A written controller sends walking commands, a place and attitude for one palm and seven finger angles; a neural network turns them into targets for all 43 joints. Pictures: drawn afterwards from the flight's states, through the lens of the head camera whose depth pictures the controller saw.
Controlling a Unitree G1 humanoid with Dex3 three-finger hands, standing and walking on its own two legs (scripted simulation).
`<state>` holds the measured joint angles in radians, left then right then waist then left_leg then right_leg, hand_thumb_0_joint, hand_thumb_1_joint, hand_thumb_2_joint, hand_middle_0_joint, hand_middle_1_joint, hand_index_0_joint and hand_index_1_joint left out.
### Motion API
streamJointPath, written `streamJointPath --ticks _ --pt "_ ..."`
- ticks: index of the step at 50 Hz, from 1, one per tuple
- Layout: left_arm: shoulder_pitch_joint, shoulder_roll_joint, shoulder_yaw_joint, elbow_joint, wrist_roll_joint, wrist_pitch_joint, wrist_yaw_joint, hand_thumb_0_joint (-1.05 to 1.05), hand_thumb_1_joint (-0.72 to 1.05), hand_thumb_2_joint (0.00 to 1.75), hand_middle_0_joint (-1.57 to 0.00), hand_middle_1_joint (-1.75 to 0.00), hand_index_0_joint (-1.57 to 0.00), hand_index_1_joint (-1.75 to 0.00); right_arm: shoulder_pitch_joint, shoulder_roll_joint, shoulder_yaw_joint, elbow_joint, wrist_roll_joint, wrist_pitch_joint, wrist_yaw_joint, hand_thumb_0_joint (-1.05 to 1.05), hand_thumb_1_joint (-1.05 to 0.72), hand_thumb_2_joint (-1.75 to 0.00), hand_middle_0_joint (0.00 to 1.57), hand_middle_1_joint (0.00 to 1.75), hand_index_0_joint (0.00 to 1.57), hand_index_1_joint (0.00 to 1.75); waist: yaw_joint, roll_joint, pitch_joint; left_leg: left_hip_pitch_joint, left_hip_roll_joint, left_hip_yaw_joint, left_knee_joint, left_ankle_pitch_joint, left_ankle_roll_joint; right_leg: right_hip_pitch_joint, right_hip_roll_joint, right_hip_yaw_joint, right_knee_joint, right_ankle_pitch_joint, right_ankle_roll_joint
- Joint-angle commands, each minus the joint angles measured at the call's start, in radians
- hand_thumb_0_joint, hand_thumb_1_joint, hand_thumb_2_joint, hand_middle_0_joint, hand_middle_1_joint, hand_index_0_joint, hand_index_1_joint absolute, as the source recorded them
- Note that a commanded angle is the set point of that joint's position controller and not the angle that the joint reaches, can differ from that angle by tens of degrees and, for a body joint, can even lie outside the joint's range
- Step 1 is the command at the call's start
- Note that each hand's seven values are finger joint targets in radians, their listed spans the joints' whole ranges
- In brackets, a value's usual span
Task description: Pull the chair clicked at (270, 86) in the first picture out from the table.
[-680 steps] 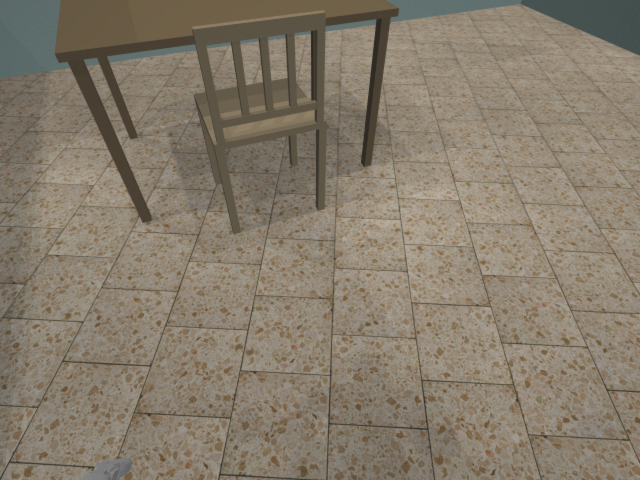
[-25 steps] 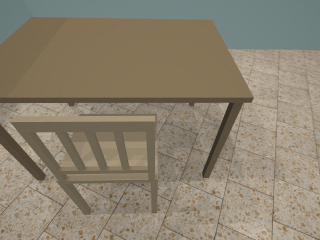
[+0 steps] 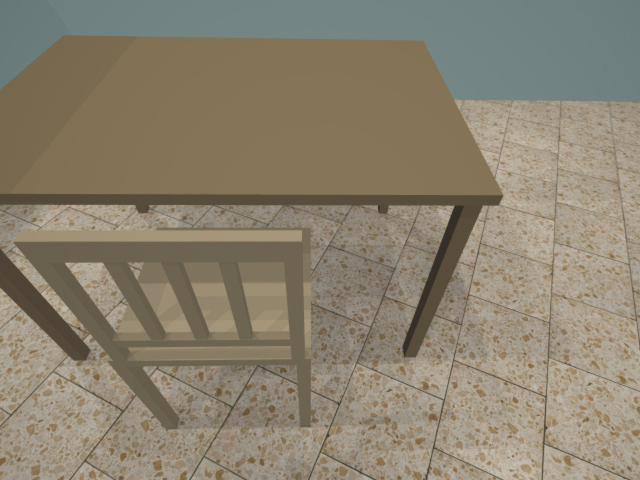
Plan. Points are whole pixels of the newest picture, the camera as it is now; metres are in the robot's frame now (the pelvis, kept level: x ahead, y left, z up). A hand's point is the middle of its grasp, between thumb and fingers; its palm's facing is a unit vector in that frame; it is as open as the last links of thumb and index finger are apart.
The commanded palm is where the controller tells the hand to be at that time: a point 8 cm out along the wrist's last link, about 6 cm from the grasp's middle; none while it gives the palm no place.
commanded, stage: raise the hand toward the chair's back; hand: left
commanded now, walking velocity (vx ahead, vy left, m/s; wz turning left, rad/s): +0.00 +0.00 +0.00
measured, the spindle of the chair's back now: (188, 301) +0.42 +0.26 -0.10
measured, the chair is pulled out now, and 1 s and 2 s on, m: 0.00 0.00 0.00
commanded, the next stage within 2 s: none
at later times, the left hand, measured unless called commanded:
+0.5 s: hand out of the picture +0.14 +0.18 -0.06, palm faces +0.25 -0.96 -0.10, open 10.6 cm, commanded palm +0.14 +0.22 -0.06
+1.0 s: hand (194, 430) +0.20 +0.18 -0.06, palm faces +0.03 -1.00 -0.06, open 14.9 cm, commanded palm +0.17 +0.24 -0.04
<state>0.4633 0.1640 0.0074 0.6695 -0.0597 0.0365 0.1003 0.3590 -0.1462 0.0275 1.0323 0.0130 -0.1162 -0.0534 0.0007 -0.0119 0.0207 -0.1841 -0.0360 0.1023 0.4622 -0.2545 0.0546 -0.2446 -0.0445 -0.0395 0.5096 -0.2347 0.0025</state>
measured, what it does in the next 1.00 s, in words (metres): lowers itself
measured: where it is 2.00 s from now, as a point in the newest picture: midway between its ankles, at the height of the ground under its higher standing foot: outside the picture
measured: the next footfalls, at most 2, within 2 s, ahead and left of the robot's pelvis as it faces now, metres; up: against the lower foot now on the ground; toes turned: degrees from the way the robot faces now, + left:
none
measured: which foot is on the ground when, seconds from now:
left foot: down 0.00-1.00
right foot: down 0.00-1.00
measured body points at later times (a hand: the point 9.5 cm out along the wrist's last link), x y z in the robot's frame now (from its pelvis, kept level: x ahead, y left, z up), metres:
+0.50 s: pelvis -0.01 -0.05 -0.10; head +0.05 -0.02 +0.34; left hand +0.12 +0.23 -0.05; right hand +0.25 -0.26 -0.14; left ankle +0.00 +0.08 -0.74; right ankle +0.02 -0.12 -0.74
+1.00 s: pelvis -0.01 -0.02 -0.10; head +0.08 -0.01 +0.35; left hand +0.19 +0.23 -0.06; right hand +0.17 -0.28 -0.18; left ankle +0.00 +0.08 -0.74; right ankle +0.02 -0.12 -0.74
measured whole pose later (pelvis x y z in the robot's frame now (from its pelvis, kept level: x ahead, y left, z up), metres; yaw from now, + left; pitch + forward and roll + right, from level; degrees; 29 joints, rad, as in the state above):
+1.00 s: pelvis -0.01 -0.02 -0.10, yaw +3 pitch +18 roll -2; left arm 0.40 0.23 0.18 0.05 -0.28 -0.51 -0.30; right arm 0.22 -0.26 -0.04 0.59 0.03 -0.22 -0.05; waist -0.01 0.02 -0.14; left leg -0.96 0.02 0.00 1.21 -0.55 0.03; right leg -0.95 -0.03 -0.13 1.16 -0.52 -0.04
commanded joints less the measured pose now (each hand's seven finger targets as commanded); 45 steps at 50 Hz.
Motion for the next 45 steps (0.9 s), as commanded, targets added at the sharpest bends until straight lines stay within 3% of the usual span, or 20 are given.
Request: streamJointPath --ticks 1,2,4,6,7,9,11,14,16,19,22,24,26,29,30,33,36,39,42,45 --pt "-0.198 -0.084 -0.134 -0.722 -0.095 -0.120 0.053 0.00 0.78 0.85 -0.19 -0.28 -0.19 -0.28 -0.113 -0.200 -0.039 -0.330 0.060 -0.183 -0.021 0.00 -0.90 -0.90 0.20 0.30 0.20 0.30 -0.051 0.120 -0.014 -0.129 0.084 -0.166 -0.114 -0.160 -0.054 -0.094 0.029 -0.050 0.014 -0.077 -0.027" --pt "-0.222 -0.015 -0.077 -0.771 -0.097 -0.173 0.044 0.00 0.76 0.84 -0.19 -0.28 -0.19 -0.28 -0.152 -0.228 -0.047 -0.355 0.048 -0.213 -0.030 0.00 -0.90 -0.90 0.20 0.30 0.20 0.30 -0.049 0.116 -0.029 -0.130 0.076 -0.168 -0.078 -0.186 -0.052 -0.104 0.025 -0.045 0.003 -0.107 -0.026" --pt "-0.176 -0.004 -0.040 -0.650 -0.081 -0.249 0.027 0.00 0.71 0.82 -0.18 -0.27 -0.18 -0.27 -0.146 -0.239 -0.062 -0.389 0.022 -0.230 -0.026 0.00 -0.90 -0.90 0.20 0.30 0.20 0.30 -0.072 -0.092 0.071 -0.246 0.052 -0.175 0.017 -0.195 -0.048 -0.226 0.037 -0.060 0.023 -0.192 -0.023" --pt "-0.069 -0.049 0.000 -0.448 -0.088 -0.351 -0.048 0.00 0.67 0.80 -0.18 -0.26 -0.18 -0.26 -0.149 -0.232 -0.084 -0.436 0.008 -0.220 0.000 0.00 -0.90 -0.90 0.20 0.30 0.20 0.30 -0.037 -0.301 0.104 -0.375 0.033 -0.151 0.141 -0.188 -0.053 -0.358 0.039 -0.073 0.087 -0.304 -0.020" --pt "0.025 -0.034 0.052 -0.423 -0.114 -0.427 -0.102 0.00 0.64 0.79 -0.17 -0.26 -0.17 -0.26 -0.169 -0.228 -0.099 -0.468 0.001 -0.223 0.013 0.00 -0.90 -0.90 0.20 0.30 0.20 0.30 0.006 -0.337 0.055 -0.436 0.026 -0.128 0.210 -0.181 -0.057 -0.396 0.038 -0.061 0.132 -0.345 -0.020" --pt "0.183 0.011 0.141 -0.448 -0.169 -0.569 -0.225 0.00 0.60 0.77 -0.17 -0.25 -0.17 -0.25 -0.212 -0.227 -0.118 -0.535 -0.012 -0.215 0.048 0.00 -0.90 -0.90 0.20 0.30 0.20 0.30 0.062 -0.284 -0.057 -0.508 0.001 -0.089 0.310 -0.138 -0.067 -0.367 0.038 -0.034 0.210 -0.298 -0.031" --pt "0.231 0.096 0.240 -0.435 -0.185 -0.665 -0.338 0.00 0.55 0.75 -0.16 -0.25 -0.16 -0.25 -0.243 -0.236 -0.133 -0.602 -0.011 -0.192 0.082 0.00 -0.90 -0.90 0.20 0.30 0.20 0.30 0.084 -0.116 -0.142 -0.544 -0.021 -0.065 0.386 -0.066 -0.077 -0.312 0.032 -0.020 0.310 -0.137 -0.049" --pt "0.171 0.122 0.239 -0.528 -0.160 -0.630 -0.369 0.00 0.48 0.72 -0.16 -0.23 -0.16 -0.23 -0.284 -0.219 -0.128 -0.672 0.002 -0.151 0.079 0.00 -0.90 -0.90 0.20 0.30 0.20 0.30 0.097 0.034 -0.244 -0.629 -0.023 -0.031 0.460 -0.054 -0.058 -0.344 0.024 0.024 0.403 -0.056 -0.050" --pt "0.036 0.139 0.227 -0.706 -0.174 -0.627 -0.352 0.00 0.43 0.70 -0.15 -0.23 -0.15 -0.23 -0.285 -0.212 -0.124 -0.715 0.002 -0.139 0.072 0.00 -0.90 -0.90 0.20 0.30 0.20 0.30 0.073 0.103 -0.279 -0.661 -0.015 -0.042 0.499 -0.115 -0.050 -0.393 0.018 0.076 0.398 -0.168 -0.045" --pt "-0.110 0.189 0.274 -0.987 -0.195 -0.718 -0.288 0.00 0.36 0.67 -0.15 -0.22 -0.15 -0.22 -0.215 -0.184 -0.121 -0.689 -0.010 -0.152 0.050 0.00 -0.90 -0.90 0.20 0.30 0.20 0.30 0.022 0.207 -0.426 -0.600 0.016 -0.085 0.583 -0.021 -0.032 -0.418 0.030 0.099 0.444 -0.066 -0.040" --pt "-0.175 0.140 0.172 -1.084 -0.194 -0.814 -0.302 0.00 0.29 0.64 -0.14 -0.20 -0.14 -0.20 -0.183 -0.186 -0.109 -0.623 -0.016 -0.174 0.027 0.00 -0.90 -0.90 0.20 0.30 0.20 0.30 -0.054 0.153 -0.446 -0.606 0.037 -0.120 0.660 0.004 -0.023 -0.519 0.046 0.095 0.482 -0.042 -0.034" --pt "-0.196 0.114 0.109 -1.032 -0.201 -0.823 -0.357 0.00 0.25 0.62 -0.13 -0.20 -0.13 -0.20 -0.188 -0.206 -0.098 -0.597 -0.013 -0.194 0.022 0.00 -0.90 -0.90 0.20 0.30 0.20 0.30 -0.093 0.145 -0.390 -0.645 0.045 -0.133 0.688 -0.045 -0.020 -0.588 0.048 0.085 0.480 -0.110 -0.033" --pt "-0.188 0.116 0.090 -0.890 -0.211 -0.763 -0.433 0.00 0.20 0.60 -0.13 -0.19 -0.13 -0.19 -0.182 -0.223 -0.094 -0.576 -0.002 -0.203 0.012 0.00 -0.90 -0.90 0.20 0.30 0.20 0.30 -0.122 0.053 -0.316 -0.723 0.049 -0.147 0.704 -0.108 -0.015 -0.606 0.049 0.085 0.461 -0.174 -0.026" --pt "-0.078 0.183 0.184 -0.703 -0.234 -0.560 -0.518 0.00 0.13 0.57 -0.12 -0.18 -0.12 -0.18 -0.203 -0.233 -0.096 -0.607 0.033 -0.178 -0.010 0.00 -0.90 -0.90 0.20 0.30 0.20 0.30 -0.064 -0.101 -0.355 -0.823 0.035 -0.126 0.694 -0.143 -0.012 -0.461 0.020 0.147 0.387 -0.260 -0.001" --pt "-0.009 0.219 0.245 -0.645 -0.243 -0.479 -0.533 0.00 0.11 0.56 -0.12 -0.18 -0.12 -0.18 -0.227 -0.230 -0.099 -0.623 0.041 -0.162 -0.013 0.00 -0.90 -0.90 0.20 0.30 0.20 0.30 -0.017 -0.110 -0.395 -0.817 0.027 -0.119 0.682 -0.118 -0.013 -0.388 0.012 0.164 0.378 -0.235 0.001" --pt "0.008 0.247 0.355 -0.804 -0.296 -0.346 -0.493 0.00 0.04 0.53 -0.11 -0.16 -0.11 -0.16 -0.256 -0.198 -0.095 -0.684 0.045 -0.125 -0.015 0.00 -0.90 -0.90 0.20 0.30 0.20 0.30 0.046 -0.079 -0.529 -0.758 0.009 -0.116 0.627 -0.034 -0.024 -0.206 -0.027 0.175 0.372 -0.052 0.025" --pt "0.051 0.210 0.400 -0.950 -0.305 -0.398 -0.352 0.00 -0.03 0.50 -0.11 -0.15 -0.11 -0.15 -0.242 -0.145 -0.097 -0.665 0.031 -0.128 -0.008 0.00 -0.90 -0.90 0.20 0.30 0.20 0.30 0.078 -0.013 -0.564 -0.680 0.026 -0.131 0.580 0.071 -0.037 -0.182 -0.006 0.099 0.438 0.161 0.007" --pt "0.023 0.150 0.318 -0.932 -0.252 -0.512 -0.279 0.00 -0.10 0.47 -0.10 -0.14 -0.10 -0.14 -0.214 -0.137 -0.107 -0.611 0.017 -0.138 0.002 0.00 -0.90 -0.90 0.20 0.30 0.20 0.30 0.035 -0.017 -0.433 -0.671 0.038 -0.126 0.563 0.066 -0.038 -0.329 0.018 0.050 0.455 0.113 -0.002" --pt "-0.061 0.124 0.214 -0.839 -0.192 -0.603 -0.297 0.00 -0.17 0.44 -0.09 -0.13 -0.09 -0.13 -0.201 -0.173 -0.104 -0.581 0.002 -0.152 0.009 0.00 -0.90 -0.90 0.20 0.30 0.20 0.30 -0.037 0.009 -0.317 -0.688 0.039 -0.133 0.589 -0.001 -0.030 -0.496 0.029 0.025 0.468 -0.036 -0.010" --pt "-0.087 0.115 0.154 -0.770 -0.196 -0.622 -0.378 0.00 -0.24 0.41 -0.09 -0.12 -0.09 -0.12 -0.188 -0.213 -0.102 -0.589 0.011 -0.168 0.005 0.00 -0.90 -0.90 0.20 0.30 0.20 0.30 -0.064 0.003 -0.296 -0.693 0.038 -0.141 0.593 -0.082 -0.022 -0.569 0.033 0.021 0.453 -0.166 -0.021"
